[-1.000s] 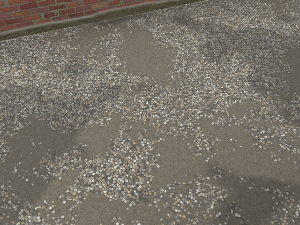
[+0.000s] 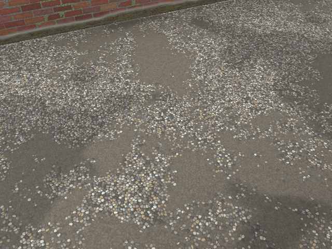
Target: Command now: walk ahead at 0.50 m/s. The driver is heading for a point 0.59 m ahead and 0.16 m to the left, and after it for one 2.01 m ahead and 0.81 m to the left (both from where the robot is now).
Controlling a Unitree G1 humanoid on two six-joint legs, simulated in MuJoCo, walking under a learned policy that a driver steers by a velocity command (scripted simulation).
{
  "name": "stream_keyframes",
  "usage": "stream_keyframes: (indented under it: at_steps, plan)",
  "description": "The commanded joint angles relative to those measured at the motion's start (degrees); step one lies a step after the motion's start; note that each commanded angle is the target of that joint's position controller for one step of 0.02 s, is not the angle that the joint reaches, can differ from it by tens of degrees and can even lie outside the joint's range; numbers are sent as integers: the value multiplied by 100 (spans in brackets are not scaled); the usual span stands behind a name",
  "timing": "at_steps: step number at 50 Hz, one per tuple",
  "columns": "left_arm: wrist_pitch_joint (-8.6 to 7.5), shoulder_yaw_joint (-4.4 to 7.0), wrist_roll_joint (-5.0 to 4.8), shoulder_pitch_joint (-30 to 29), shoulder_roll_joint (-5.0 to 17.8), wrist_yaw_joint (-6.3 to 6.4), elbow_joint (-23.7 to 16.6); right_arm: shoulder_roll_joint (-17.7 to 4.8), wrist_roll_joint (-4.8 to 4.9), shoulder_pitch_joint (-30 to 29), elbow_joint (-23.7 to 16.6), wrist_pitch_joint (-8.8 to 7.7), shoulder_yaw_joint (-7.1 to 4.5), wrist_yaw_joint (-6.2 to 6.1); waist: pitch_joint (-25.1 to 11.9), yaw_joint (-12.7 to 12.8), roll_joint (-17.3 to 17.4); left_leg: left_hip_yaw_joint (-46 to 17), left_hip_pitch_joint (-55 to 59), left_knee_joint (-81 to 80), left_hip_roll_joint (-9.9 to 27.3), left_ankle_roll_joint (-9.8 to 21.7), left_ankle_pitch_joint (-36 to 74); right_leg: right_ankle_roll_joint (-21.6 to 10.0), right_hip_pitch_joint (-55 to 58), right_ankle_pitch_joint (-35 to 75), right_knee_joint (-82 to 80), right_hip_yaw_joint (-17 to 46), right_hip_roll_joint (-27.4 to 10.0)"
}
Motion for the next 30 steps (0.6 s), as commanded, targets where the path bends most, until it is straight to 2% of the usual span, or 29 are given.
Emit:
stream_keyframes:
  at_steps: [1, 2, 3, 4, 5, 6, 7, 8, 9, 11, 12, 13, 14, 15, 16, 18, 21, 22, 23, 24, 25, 27, 28, 29, 30]
  plan:
    - [-123, 120, -4, -713, 356, -53, -610, -437, -31, -519, -617, -52, -94, -12, 66, 74, 83, -171, -186, -636, 104, 230, 2477, -208, -95, 2002, -432, -130, -42]
    - [-138, 102, 56, -241, 363, 1, -475, -477, -6, -111, -436, -95, -138, -21, -546, 4, 178, -94, 108, -673, 40, 247, 1537, -200, 224, 1100, -629, -57, -9]
    - [-129, 117, 24, -393, 404, 8, -499, -391, 13, -193, -466, -101, -105, -13, -245, -9, 97, -71, -31, -722, 7, 245, 1428, -186, 108, 1010, -681, -36, -7]
    - [-147, 128, 7, -714, 363, -52, -598, -441, -15, -536, -628, -38, -95, -23, 62, 74, 108, -215, -196, -679, 137, 251, 2551, -188, -74, 2053, -397, -164, -28]
    - [-150, 105, 52, -252, 354, 3, -468, -464, 2, -150, -449, -81, -133, -28, -561, 7, 186, -102, 98, -687, 48, 259, 1552, -191, 263, 1177, -603, -75, -14]
    - [-128, 118, 20, -405, 402, 10, -497, -375, 20, -231, -484, -85, -102, -19, -231, -7, 74, -49, -59, -709, -12, 241, 1417, -179, 134, 1112, -679, -41, -21]
    - [-139, 124, 1, -715, 351, -51, -593, -416, -15, -554, -637, -22, -87, -25, 65, 76, 68, -173, -219, -651, 108, 235, 2499, -189, -63, 2129, -399, -166, -43]
    - [-144, 102, 49, -251, 349, 4, -463, -442, -3, -150, -454, -69, -128, -29, -575, 2, 131, -62, 97, -652, 20, 240, 1501, -198, 272, 1225, -618, -62, -30]
    - [-122, 116, 17, -409, 403, 11, -495, -356, 13, -228, -488, -78, -98, -18, -239, -16, 14, -12, -56, -673, -37, 222, 1364, -189, 127, 1130, -710, -17, -40]
    - [-98, 112, 0, -481, 408, 20, -529, -326, 1, -269, -484, -97, -86, -7, -142, -16, -33, -10, -85, -658, -44, 223, 1292, -216, 45, 1000, -785, 47, -62]
    - [-123, 121, -10, -719, 356, -50, -604, -416, -25, -543, -632, -36, -90, -16, 74, 72, 32, -134, -210, -608, 74, 218, 2431, -208, -68, 2113, -438, -134, -61]
    - [-147, 117, 64, -541, 330, -70, -551, -523, -46, -441, -596, -7, -132, -24, -216, 89, 129, -180, -61, -558, 124, 237, 2681, -213, 19, 2284, -379, -179, -51]
    - [-159, 109, 59, -170, 370, -5, -426, -461, -8, -66, -442, -62, -139, -34, -715, -15, 109, -29, 190, -609, 14, 217, 1554, -197, 301, 1265, -602, -74, -31]
    - [-139, 117, 15, -399, 395, 7, -481, -350, 8, -195, -482, -75, -96, -22, -338, -31, 9, -7, -4, -672, -27, 207, 1354, -189, 147, 1100, -700, -23, -34]
    - [-118, 113, -1, -489, 393, 16, -519, -318, 9, -276, -491, -87, -85, -14, -212, -25, -8, -15, -77, -683, -33, 216, 1257, -202, 83, 1015, -759, 21, -54]
    - [-86, 113, -7, -506, 422, 18, -541, -322, 10, -303, -496, -97, -88, -5, -74, -17, -24, -1, -128, -655, -53, 218, 1249, -209, -12, 958, -822, 59, -76]
    - [-94, 111, 10, -458, 417, 16, -536, -357, -2, -233, -468, -119, -96, 0, -116, -10, 31, -49, -84, -682, -23, 236, 1355, -210, 5, 893, -782, 33, -40]
    - [-130, 121, 1, -700, 361, -51, -607, -450, -27, -512, -612, -56, -98, -13, 74, 77, 106, -198, -191, -647, 116, 244, 2536, -202, -94, 2008, -411, -149, -36]
    - [-159, 121, 78, -527, 345, -71, -553, -565, -42, -421, -585, -27, -146, -26, -218, 93, 196, -255, -33, -603, 174, 269, 2826, -203, 9, 2204, -371, -190, -29]
    - [-171, 111, 66, -160, 368, -7, -426, -493, -1, -59, -431, -75, -146, -36, -716, -5, 193, -88, 200, -657, 52, 247, 1681, -180, 311, 1233, -568, -111, -6]
    - [-149, 118, 21, -385, 384, 6, -478, -374, 16, -188, -472, -84, -102, -25, -351, -19, 93, -60, 2, -720, 6, 235, 1470, -169, 183, 1112, -644, -74, -6]
    - [-107, 115, 2, -488, 394, 20, -525, -336, 18, -296, -487, -96, -91, -13, -148, -4, 44, -47, -109, -709, -25, 243, 1333, -189, 101, 1054, -732, -11, -43]
    - [-121, 122, -10, -725, 349, -47, -598, -412, -11, -573, -637, -28, -88, -18, 99, 82, 65, -157, -241, -638, 85, 233, 2460, -190, -59, 2130, -416, -166, -56]
    - [-124, 100, 50, -256, 352, 6, -468, -436, -2, -147, -452, -69, -126, -24, -508, 3, 124, -58, 55, -649, 8, 235, 1494, -195, 230, 1199, -633, -66, -35]
    - [-115, 114, 22, -395, 397, 12, -491, -356, 7, -205, -475, -81, -96, -14, -239, -13, 19, -26, -55, -678, -30, 225, 1376, -190, 112, 1076, -706, -25, -35]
